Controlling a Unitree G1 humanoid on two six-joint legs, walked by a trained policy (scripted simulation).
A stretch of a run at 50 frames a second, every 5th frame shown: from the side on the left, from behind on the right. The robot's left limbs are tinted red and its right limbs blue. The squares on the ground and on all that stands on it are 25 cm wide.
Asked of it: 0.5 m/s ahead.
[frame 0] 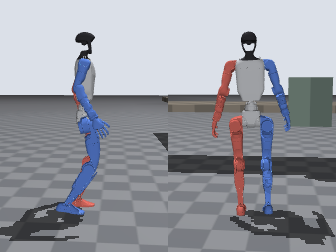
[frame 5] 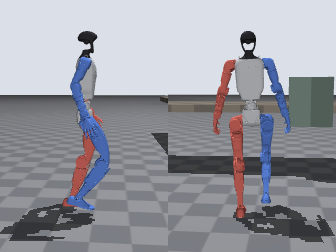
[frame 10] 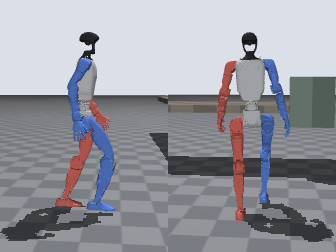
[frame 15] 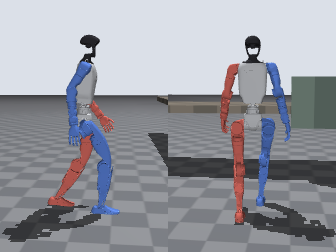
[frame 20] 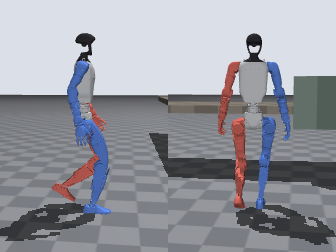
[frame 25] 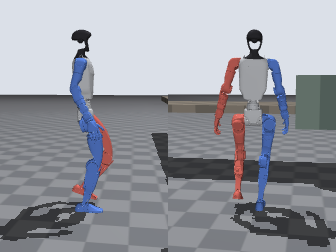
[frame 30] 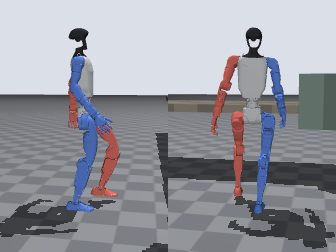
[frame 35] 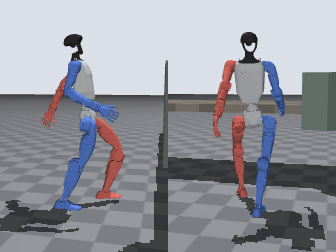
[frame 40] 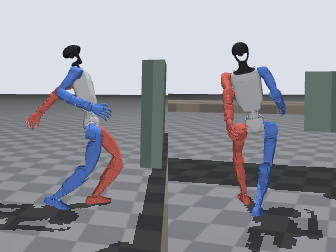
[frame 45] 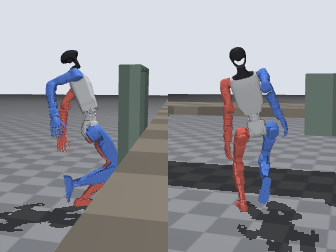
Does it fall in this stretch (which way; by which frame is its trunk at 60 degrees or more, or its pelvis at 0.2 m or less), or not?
no
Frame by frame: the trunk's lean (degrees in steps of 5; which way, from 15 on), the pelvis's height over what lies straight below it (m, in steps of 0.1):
0: 0, 0.8
5: 5, 0.8
10: 5, 0.8
15: 5, 0.8
20: 0, 0.8
25: 5, 0.8
30: 5, 0.8
35: 15 backward, 0.7
40: 20 backward and to its left, 0.7
45: 25 backward and to its left, 0.7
